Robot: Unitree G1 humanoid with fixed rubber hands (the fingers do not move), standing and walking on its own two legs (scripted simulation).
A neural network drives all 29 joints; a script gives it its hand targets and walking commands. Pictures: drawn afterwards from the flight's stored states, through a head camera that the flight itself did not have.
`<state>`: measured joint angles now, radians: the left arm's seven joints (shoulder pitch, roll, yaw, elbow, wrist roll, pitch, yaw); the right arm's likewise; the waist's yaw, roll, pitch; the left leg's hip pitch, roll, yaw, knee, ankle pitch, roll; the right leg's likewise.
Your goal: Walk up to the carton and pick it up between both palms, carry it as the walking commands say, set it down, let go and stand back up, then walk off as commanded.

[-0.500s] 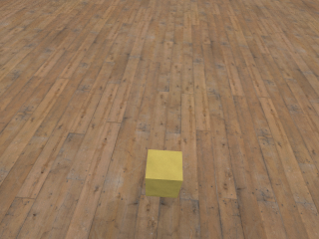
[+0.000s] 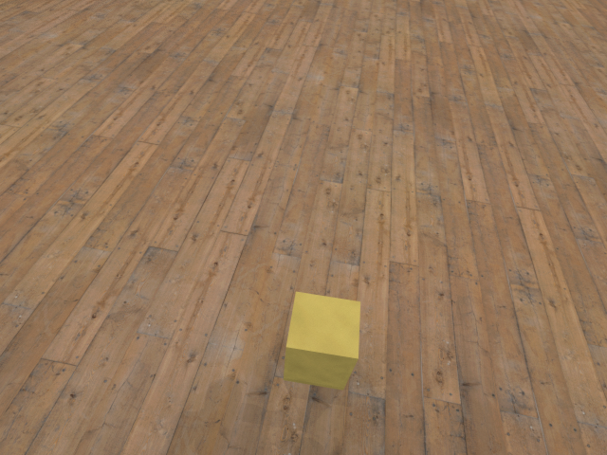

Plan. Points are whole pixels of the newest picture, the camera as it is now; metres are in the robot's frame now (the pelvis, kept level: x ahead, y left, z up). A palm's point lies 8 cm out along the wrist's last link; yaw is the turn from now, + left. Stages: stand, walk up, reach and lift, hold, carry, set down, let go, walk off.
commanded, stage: walk up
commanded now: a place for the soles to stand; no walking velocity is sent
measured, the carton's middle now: (320, 342) +0.54 -0.10 -0.63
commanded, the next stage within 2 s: none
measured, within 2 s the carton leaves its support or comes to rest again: neither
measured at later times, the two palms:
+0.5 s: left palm (169, 413) +0.21 +0.20 -0.14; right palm out of the picture +0.13 -0.29 -0.13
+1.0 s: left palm (178, 386) +0.24 +0.19 -0.12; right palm (503, 391) +0.25 -0.34 -0.13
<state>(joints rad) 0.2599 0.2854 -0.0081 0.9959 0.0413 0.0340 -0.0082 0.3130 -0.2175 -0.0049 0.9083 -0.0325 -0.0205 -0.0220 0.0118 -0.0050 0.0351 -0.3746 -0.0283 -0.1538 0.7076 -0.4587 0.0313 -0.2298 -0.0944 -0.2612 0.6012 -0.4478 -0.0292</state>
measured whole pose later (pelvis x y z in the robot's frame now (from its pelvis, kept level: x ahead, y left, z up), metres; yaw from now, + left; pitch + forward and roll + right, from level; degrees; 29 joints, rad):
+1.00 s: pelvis +0.15 -0.08 -0.01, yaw -1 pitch -2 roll +1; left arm 0.18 0.27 0.00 0.88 0.01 0.03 0.00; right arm 0.17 -0.26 0.00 0.88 -0.01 0.02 -0.02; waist 0.01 0.01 0.08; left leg -0.27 0.00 0.01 0.67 -0.37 0.00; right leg -0.42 -0.04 -0.05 0.62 -0.18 -0.01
